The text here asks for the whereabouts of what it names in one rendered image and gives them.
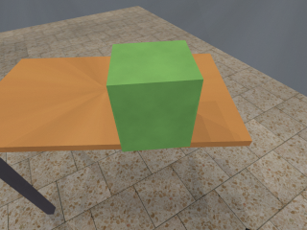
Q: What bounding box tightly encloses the table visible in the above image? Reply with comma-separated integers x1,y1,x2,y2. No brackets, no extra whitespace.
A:
0,53,252,215

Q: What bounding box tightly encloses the carton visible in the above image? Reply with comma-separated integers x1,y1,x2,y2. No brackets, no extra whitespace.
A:
106,40,203,152

